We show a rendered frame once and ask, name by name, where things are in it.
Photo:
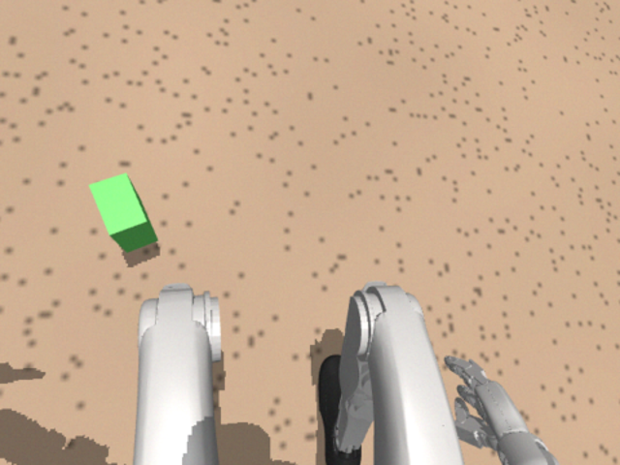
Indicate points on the right robot arm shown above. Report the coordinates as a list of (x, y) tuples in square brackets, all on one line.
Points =
[(524, 448)]

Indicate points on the right robot hand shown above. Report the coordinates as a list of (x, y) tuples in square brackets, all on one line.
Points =
[(491, 401)]

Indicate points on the right robot foot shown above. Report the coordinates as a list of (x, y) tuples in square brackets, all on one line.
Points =
[(329, 399)]

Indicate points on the carton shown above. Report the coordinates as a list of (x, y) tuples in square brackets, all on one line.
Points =
[(123, 212)]

